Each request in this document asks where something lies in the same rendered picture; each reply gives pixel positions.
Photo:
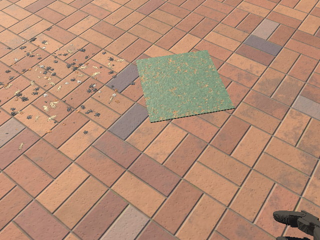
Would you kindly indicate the right robot hand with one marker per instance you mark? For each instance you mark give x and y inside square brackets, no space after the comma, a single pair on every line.
[303,220]

